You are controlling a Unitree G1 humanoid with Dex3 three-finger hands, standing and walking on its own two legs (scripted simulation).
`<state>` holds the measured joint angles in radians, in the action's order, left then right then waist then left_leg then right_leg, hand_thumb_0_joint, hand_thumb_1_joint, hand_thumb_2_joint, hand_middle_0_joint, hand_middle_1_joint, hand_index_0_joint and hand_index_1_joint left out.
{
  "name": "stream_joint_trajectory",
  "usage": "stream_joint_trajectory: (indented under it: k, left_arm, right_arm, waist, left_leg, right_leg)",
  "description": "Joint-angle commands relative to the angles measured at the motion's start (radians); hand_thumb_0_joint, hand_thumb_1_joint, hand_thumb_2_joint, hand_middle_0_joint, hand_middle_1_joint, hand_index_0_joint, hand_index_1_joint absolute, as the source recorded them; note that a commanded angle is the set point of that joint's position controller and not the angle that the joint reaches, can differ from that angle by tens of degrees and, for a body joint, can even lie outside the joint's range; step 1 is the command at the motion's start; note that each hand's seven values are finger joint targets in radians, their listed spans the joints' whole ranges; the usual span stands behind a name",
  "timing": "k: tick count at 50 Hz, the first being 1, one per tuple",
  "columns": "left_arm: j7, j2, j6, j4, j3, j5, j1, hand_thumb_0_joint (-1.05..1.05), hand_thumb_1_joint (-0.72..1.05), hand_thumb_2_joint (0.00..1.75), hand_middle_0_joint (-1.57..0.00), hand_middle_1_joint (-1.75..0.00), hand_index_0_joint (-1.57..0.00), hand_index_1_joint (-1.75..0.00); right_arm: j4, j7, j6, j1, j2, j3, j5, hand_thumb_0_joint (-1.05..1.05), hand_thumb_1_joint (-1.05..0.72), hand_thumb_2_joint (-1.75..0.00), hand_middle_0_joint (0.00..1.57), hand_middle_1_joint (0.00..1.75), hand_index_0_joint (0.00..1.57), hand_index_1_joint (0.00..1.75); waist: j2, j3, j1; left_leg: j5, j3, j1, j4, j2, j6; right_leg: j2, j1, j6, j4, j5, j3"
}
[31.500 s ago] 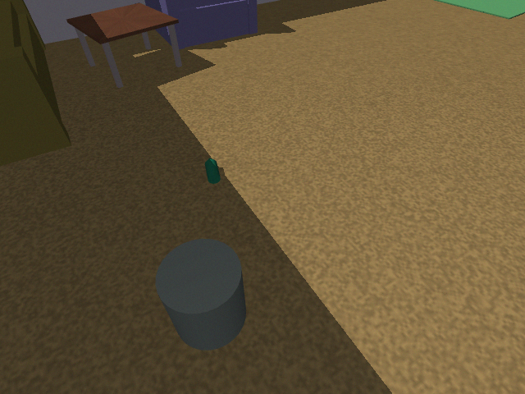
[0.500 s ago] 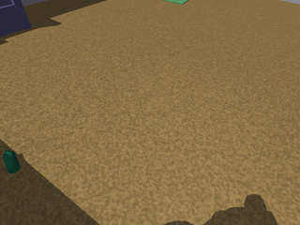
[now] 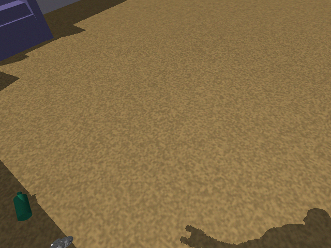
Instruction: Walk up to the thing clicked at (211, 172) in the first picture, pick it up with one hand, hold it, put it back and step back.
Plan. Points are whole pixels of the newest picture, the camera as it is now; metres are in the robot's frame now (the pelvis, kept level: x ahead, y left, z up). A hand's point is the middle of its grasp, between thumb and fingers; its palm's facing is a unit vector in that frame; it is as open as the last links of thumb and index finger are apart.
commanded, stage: walk up
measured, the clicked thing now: (21, 204) +0.52 +0.93 -0.72
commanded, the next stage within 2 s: none
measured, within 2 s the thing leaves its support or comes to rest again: neither
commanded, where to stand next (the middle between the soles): +0.62 +0.00 m, yaw +1 degrees
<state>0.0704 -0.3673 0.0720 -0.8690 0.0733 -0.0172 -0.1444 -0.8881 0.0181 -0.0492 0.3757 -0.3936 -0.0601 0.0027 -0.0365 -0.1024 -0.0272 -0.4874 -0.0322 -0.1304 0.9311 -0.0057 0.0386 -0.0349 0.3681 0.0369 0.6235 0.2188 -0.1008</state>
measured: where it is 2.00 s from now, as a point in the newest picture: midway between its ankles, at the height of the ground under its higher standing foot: (176, 195)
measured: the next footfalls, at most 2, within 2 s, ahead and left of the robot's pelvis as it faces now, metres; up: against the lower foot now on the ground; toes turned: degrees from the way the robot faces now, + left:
left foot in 0.38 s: +0.33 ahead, +0.12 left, +0.00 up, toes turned +6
right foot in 0.86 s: +0.48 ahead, -0.15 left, +0.00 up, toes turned -4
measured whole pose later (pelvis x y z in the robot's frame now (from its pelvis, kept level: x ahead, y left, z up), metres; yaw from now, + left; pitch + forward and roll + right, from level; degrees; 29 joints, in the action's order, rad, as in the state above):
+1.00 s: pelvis +0.39 -0.05 +0.01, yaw +1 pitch -3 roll +2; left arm 0.05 -0.38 0.10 -0.85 0.05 -0.01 -0.31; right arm -0.87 0.04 -0.02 0.33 -0.43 -0.05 0.01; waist -0.06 -0.07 0.02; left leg -0.45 0.00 -0.36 1.05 -0.02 0.03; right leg -0.06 0.29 0.02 0.59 0.25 -0.06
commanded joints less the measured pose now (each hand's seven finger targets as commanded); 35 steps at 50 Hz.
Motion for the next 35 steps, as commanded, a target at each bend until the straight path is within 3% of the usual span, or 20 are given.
stream_joint_trajectory:
  k: [1, 2, 3, 4, 6, 10, 11, 12, 15, 16, 18, 19, 20, 21, 22, 24, 26, 27, 32, 35]
  left_arm:
    - [-0.044, -0.304, 0.020, 0.042, 0.082, 0.026, -0.200, 0.00, 0.90, 0.90, -0.20, -0.30, -0.20, -0.30]
    - [-0.046, -0.276, 0.022, 0.047, 0.069, 0.028, -0.162, 0.00, 0.90, 0.90, -0.20, -0.30, -0.20, -0.30]
    - [-0.046, -0.260, 0.025, 0.053, 0.062, 0.028, -0.130, 0.00, 0.90, 0.90, -0.20, -0.30, -0.20, -0.30]
    - [-0.044, -0.251, 0.029, 0.056, 0.058, 0.024, -0.117, 0.00, 0.90, 0.90, -0.20, -0.30, -0.20, -0.30]
    - [-0.041, -0.249, 0.037, 0.079, 0.054, 0.019, -0.114, 0.00, 0.90, 0.90, -0.20, -0.30, -0.20, -0.30]
    - [-0.035, -0.272, 0.042, 0.109, 0.058, 0.002, -0.126, 0.00, 0.90, 0.90, -0.20, -0.30, -0.20, -0.30]
    - [-0.032, -0.271, 0.039, 0.109, 0.060, 0.001, -0.140, 0.00, 0.90, 0.90, -0.20, -0.30, -0.20, -0.30]
    - [-0.031, -0.281, 0.039, 0.112, 0.060, -0.002, -0.152, 0.00, 0.90, 0.90, -0.20, -0.30, -0.20, -0.30]
    - [-0.029, -0.286, 0.026, 0.104, 0.061, 0.004, -0.202, 0.00, 0.90, 0.90, -0.20, -0.30, -0.20, -0.30]
    - [-0.031, -0.293, 0.021, 0.103, 0.060, 0.005, -0.212, 0.00, 0.90, 0.90, -0.20, -0.30, -0.20, -0.30]
    - [-0.037, -0.278, 0.015, 0.121, 0.044, 0.005, -0.214, 0.00, 0.90, 0.90, -0.20, -0.30, -0.20, -0.30]
    - [-0.041, -0.231, 0.011, 0.126, 0.024, 0.014, -0.247, 0.00, 0.90, 0.90, -0.20, -0.30, -0.20, -0.30]
    - [-0.042, -0.160, 0.008, 0.134, 0.006, 0.024, -0.298, 0.00, 0.90, 0.90, -0.20, -0.30, -0.20, -0.30]
    - [-0.054, -0.243, -0.007, 0.110, 0.032, 0.031, -0.315, 0.00, 0.90, 0.90, -0.20, -0.30, -0.20, -0.30]
    - [-0.061, -0.290, -0.013, 0.096, 0.035, 0.015, -0.275, 0.00, 0.90, 0.90, -0.20, -0.30, -0.20, -0.30]
    - [-0.050, -0.276, -0.007, 0.082, 0.028, 0.018, -0.256, 0.00, 0.90, 0.90, -0.20, -0.30, -0.20, -0.30]
    - [-0.038, -0.255, -0.015, 0.051, 0.028, 0.023, -0.306, 0.00, 0.90, 0.90, -0.20, -0.30, -0.20, -0.30]
    - [-0.034, -0.248, -0.018, 0.047, 0.028, 0.021, -0.324, 0.00, 0.90, 0.90, -0.20, -0.30, -0.20, -0.30]
    - [-0.012, -0.232, -0.022, 0.060, 0.032, 0.006, -0.262, 0.00, 0.90, 0.90, -0.20, -0.30, -0.20, -0.30]
    - [0.000, -0.231, -0.015, 0.071, 0.039, 0.000, -0.186, 0.00, 0.90, 0.90, -0.20, -0.30, -0.20, -0.30]
  right_arm:
    - [0.095, -0.012, -0.051, -0.018, -0.225, -0.049, -0.014, 0.00, -0.90, -0.90, 0.20, 0.30, 0.20, 0.30]
    - [0.085, -0.003, -0.047, 0.002, -0.204, -0.045, -0.016, 0.00, -0.90, -0.90, 0.20, 0.30, 0.20, 0.30]
    - [0.081, 0.006, -0.038, 0.035, -0.183, -0.041, -0.014, 0.00, -0.90, -0.90, 0.20, 0.30, 0.20, 0.30]
    - [0.075, 0.014, -0.032, 0.050, -0.172, -0.043, -0.009, 0.00, -0.90, -0.90, 0.20, 0.30, 0.20, 0.30]
    - [0.081, 0.029, -0.020, 0.031, -0.168, -0.049, 0.000, 0.00, -0.90, -0.90, 0.20, 0.30, 0.20, 0.30]
    - [0.126, 0.044, -0.013, -0.099, -0.163, -0.054, 0.008, 0.00, -0.90, -0.90, 0.20, 0.30, 0.20, 0.30]
    - [0.133, 0.048, -0.016, -0.134, -0.160, -0.054, 0.010, 0.00, -0.90, -0.90, 0.20, 0.30, 0.20, 0.30]
    - [0.140, 0.050, -0.020, -0.158, -0.156, -0.054, 0.013, 0.00, -0.90, -0.90, 0.20, 0.30, 0.20, 0.30]
    - [0.148, 0.051, -0.032, -0.190, -0.160, -0.058, 0.015, 0.00, -0.90, -0.90, 0.20, 0.30, 0.20, 0.30]
    - [0.147, 0.049, -0.033, -0.191, -0.161, -0.059, 0.018, 0.00, -0.90, -0.90, 0.20, 0.30, 0.20, 0.30]
    - [0.110, 0.039, -0.041, -0.070, -0.206, -0.076, 0.029, 0.00, -0.90, -0.90, 0.20, 0.30, 0.20, 0.30]
    - [0.084, 0.029, -0.049, 0.043, -0.253, -0.093, 0.045, 0.00, -0.90, -0.90, 0.20, 0.30, 0.20, 0.30]
    - [0.090, 0.018, -0.050, 0.106, -0.337, -0.119, 0.057, 0.00, -0.90, -0.90, 0.20, 0.30, 0.20, 0.30]
    - [0.118, 0.011, -0.049, 0.098, -0.345, -0.121, 0.031, 0.00, -0.90, -0.90, 0.20, 0.30, 0.20, 0.30]
    - [0.119, 0.010, -0.043, 0.063, -0.340, -0.128, 0.007, 0.00, -0.90, -0.90, 0.20, 0.30, 0.20, 0.30]
    - [0.144, 0.002, -0.042, -0.027, -0.272, -0.088, -0.010, 0.00, -0.90, -0.90, 0.20, 0.30, 0.20, 0.30]
    - [0.141, 0.000, -0.052, -0.063, -0.246, -0.072, -0.015, 0.00, -0.90, -0.90, 0.20, 0.30, 0.20, 0.30]
    - [0.141, 0.002, -0.056, -0.074, -0.242, -0.068, -0.013, 0.00, -0.90, -0.90, 0.20, 0.30, 0.20, 0.30]
    - [0.159, 0.010, -0.063, -0.076, -0.258, -0.074, 0.002, 0.00, -0.90, -0.90, 0.20, 0.30, 0.20, 0.30]
    - [0.155, 0.018, -0.059, -0.070, -0.275, -0.080, 0.007, 0.00, -0.90, -0.90, 0.20, 0.30, 0.20, 0.30]
  waist:
    - [0.109, 0.112, 0.107]
    - [0.120, 0.065, 0.072]
    - [0.150, 0.034, 0.044]
    - [0.172, 0.023, 0.032]
    - [0.187, 0.017, 0.028]
    - [0.175, -0.028, 0.052]
    - [0.168, -0.023, 0.064]
    - [0.167, -0.010, 0.072]
    - [0.134, 0.052, 0.088]
    - [0.121, 0.063, 0.086]
    - [0.008, 0.138, 0.015]
    - [-0.111, 0.201, -0.039]
    - [-0.337, 0.272, -0.053]
    - [-0.188, 0.296, -0.060]
    - [-0.120, 0.238, -0.055]
    - [-0.027, 0.123, -0.011]
    - [-0.059, 0.058, 0.027]
    - [-0.082, 0.059, 0.034]
    - [-0.126, 0.008, 0.022]
    - [-0.126, -0.023, 0.004]
  left_leg:
    - [0.064, -0.098, -0.458, 0.343, -0.015, 0.017]
    - [0.106, -0.089, -0.417, 0.290, -0.031, 0.018]
    - [0.145, -0.072, -0.367, 0.226, -0.038, 0.016]
    - [0.194, -0.055, -0.339, 0.179, -0.027, 0.011]
    - [0.242, -0.032, -0.369, 0.131, -0.020, -0.012]
    - [0.315, 0.016, -0.378, -0.145, -0.067, -0.045]
    - [0.353, 0.037, -0.369, -0.218, -0.073, -0.044]
    - [0.383, 0.040, -0.324, -0.275, -0.088, -0.042]
    - [0.388, 0.082, -0.275, -0.367, -0.057, -0.015]
    - [0.370, 0.096, -0.242, -0.386, -0.050, -0.004]
    - [0.329, 0.079, -0.001, -0.422, -0.026, 0.040]
    - [0.238, 0.012, 0.158, -0.471, -0.069, 0.078]
    - [0.172, -0.353, 0.338, -0.496, -0.299, 0.151]
    - [0.068, -0.659, 0.369, -0.625, -0.426, 0.244]
    - [0.047, -0.652, 0.296, -0.639, -0.449, 0.278]
    - [0.264, -0.343, 0.089, -0.654, -0.341, 0.181]
    - [0.363, -0.165, -0.048, -0.667, -0.273, 0.125]
    - [0.374, -0.122, -0.073, -0.671, -0.248, 0.126]
    - [0.187, -0.073, -0.075, -0.732, -0.246, 0.183]
    - [0.075, -0.052, -0.126, -0.741, -0.237, 0.178]
  right_leg:
    - [-0.358, -0.413, 0.243, -0.312, -0.247, 0.467]
    - [-0.289, -0.310, 0.201, -0.310, -0.296, 0.345]
    - [-0.235, -0.223, 0.171, -0.327, -0.266, 0.253]
    - [-0.194, -0.181, 0.152, -0.332, -0.284, 0.195]
    - [-0.179, -0.184, 0.168, -0.343, -0.334, 0.134]
    - [-0.188, -0.140, 0.163, -0.403, -0.155, 0.096]
    - [-0.178, -0.166, 0.148, -0.388, -0.160, 0.090]
    - [-0.203, -0.157, 0.159, -0.366, -0.161, 0.095]
    - [-0.203, -0.264, 0.144, -0.284, -0.228, 0.095]
    - [-0.215, -0.263, 0.143, -0.254, -0.239, 0.105]
    - [-0.184, -0.169, 0.119, -0.045, -0.307, 0.089]
    - [-0.109, -0.070, 0.088, 0.193, -0.255, 0.025]
    - [0.013, 0.176, 0.034, 0.445, 0.133, -0.006]
    - [0.082, 0.269, 0.024, 0.549, 0.352, 0.080]
    - [0.012, 0.287, 0.033, 0.603, 0.338, 0.156]
    - [-0.019, 0.210, 0.023, 0.582, 0.211, 0.224]
    - [-0.039, 0.134, 0.007, 0.483, 0.154, 0.202]
    - [-0.034, 0.105, -0.004, 0.465, 0.125, 0.175]
    - [-0.075, 0.157, -0.048, 0.262, 0.046, 0.122]
    - [-0.084, 0.105, -0.047, 0.121, 0.001, 0.096]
